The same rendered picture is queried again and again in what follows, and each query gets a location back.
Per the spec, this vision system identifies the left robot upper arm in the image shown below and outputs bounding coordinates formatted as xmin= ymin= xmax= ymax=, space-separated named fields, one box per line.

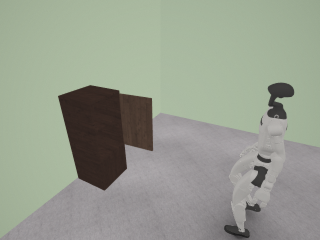
xmin=267 ymin=119 xmax=286 ymax=163

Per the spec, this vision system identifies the right robot foot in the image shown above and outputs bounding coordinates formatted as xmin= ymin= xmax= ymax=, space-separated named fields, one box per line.
xmin=245 ymin=202 xmax=261 ymax=212

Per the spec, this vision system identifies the robot left hand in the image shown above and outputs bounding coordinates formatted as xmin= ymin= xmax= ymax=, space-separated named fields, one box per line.
xmin=251 ymin=188 xmax=270 ymax=209

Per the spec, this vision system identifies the left robot thigh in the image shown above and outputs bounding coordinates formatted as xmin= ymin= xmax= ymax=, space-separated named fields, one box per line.
xmin=232 ymin=167 xmax=266 ymax=208

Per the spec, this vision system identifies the robot right forearm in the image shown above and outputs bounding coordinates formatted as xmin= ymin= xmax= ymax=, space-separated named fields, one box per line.
xmin=252 ymin=141 xmax=258 ymax=151

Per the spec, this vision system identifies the robot right hand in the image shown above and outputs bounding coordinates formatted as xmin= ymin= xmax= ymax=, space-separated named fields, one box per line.
xmin=239 ymin=145 xmax=257 ymax=158

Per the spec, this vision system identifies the robot left forearm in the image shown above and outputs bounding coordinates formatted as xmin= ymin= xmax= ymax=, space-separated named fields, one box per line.
xmin=261 ymin=156 xmax=283 ymax=192

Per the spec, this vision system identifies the cupboard door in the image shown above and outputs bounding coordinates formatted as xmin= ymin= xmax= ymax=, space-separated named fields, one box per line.
xmin=119 ymin=93 xmax=153 ymax=151

